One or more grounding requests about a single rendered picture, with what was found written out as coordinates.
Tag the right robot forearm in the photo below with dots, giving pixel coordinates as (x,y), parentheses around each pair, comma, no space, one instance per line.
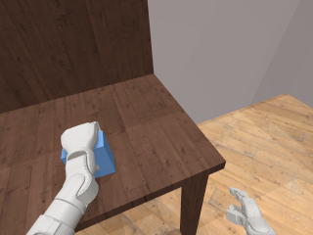
(256,225)

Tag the left robot forearm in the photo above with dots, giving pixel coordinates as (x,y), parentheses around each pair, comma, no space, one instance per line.
(79,190)

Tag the table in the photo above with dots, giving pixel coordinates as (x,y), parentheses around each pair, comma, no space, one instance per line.
(64,63)

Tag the right robot hand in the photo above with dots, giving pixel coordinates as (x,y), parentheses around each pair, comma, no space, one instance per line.
(239,215)

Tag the sponge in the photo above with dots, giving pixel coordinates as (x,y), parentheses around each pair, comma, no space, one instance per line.
(104,158)

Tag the left robot hand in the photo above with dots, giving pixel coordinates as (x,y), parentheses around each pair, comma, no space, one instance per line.
(81,136)

